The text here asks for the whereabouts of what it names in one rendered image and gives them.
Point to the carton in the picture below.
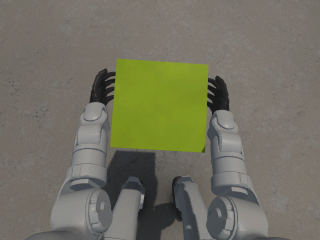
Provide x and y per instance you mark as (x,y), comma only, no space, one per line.
(160,105)

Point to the right robot upper arm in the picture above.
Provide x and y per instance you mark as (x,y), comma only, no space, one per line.
(231,218)

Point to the robot right foot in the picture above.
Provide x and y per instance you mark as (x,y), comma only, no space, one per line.
(175,180)

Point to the robot left hand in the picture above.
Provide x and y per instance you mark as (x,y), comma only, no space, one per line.
(99,91)

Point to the left robot forearm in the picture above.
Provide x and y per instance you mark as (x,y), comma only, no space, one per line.
(87,169)

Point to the left robot upper arm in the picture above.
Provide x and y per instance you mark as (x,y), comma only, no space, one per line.
(79,215)

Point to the right robot thigh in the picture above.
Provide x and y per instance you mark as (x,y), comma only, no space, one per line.
(193,211)

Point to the robot right hand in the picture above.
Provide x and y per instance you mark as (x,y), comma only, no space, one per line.
(220,100)

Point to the right robot forearm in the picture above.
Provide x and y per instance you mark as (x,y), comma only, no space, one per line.
(227,158)

